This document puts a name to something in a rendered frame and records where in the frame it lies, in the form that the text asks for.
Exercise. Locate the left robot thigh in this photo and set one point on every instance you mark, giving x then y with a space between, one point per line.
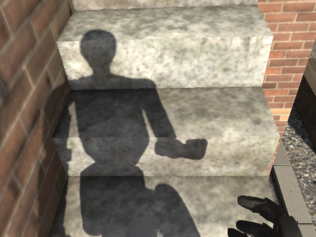
143 228

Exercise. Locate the robot right hand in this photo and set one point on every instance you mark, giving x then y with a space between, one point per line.
284 225

